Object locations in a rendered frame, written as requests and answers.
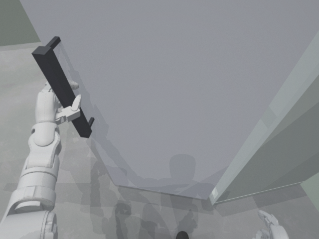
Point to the robot left upper arm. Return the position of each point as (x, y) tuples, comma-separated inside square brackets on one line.
[(32, 225)]

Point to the right robot hand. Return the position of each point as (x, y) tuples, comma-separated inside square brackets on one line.
[(275, 230)]

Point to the fridge door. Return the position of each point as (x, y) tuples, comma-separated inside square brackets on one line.
[(175, 87)]

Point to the left robot hand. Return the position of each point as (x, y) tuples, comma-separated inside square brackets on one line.
[(47, 105)]

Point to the robot left forearm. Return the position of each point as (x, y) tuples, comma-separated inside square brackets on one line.
[(35, 190)]

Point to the handle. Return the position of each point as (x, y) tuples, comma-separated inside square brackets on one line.
[(48, 63)]

